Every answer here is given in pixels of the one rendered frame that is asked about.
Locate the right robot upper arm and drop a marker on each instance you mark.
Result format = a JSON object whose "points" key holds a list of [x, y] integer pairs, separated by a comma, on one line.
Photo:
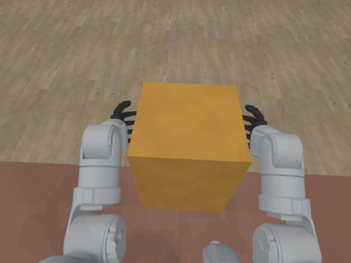
{"points": [[283, 243]]}

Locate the carton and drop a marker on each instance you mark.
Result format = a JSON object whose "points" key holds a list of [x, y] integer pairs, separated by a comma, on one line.
{"points": [[188, 149]]}

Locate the left robot hand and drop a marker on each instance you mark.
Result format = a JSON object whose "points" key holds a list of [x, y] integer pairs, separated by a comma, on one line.
{"points": [[118, 115]]}

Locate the left robot upper arm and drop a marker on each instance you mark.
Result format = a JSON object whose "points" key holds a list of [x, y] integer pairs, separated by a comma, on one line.
{"points": [[93, 238]]}

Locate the robot left forearm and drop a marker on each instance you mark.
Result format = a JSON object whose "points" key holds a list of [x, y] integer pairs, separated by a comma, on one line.
{"points": [[100, 158]]}

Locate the robot right forearm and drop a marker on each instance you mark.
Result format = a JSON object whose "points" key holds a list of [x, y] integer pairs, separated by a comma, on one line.
{"points": [[282, 183]]}

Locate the right robot hand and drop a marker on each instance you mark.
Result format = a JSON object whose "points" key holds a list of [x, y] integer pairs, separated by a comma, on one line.
{"points": [[258, 120]]}

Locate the robot right thigh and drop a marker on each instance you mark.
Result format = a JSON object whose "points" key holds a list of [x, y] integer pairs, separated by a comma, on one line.
{"points": [[219, 253]]}

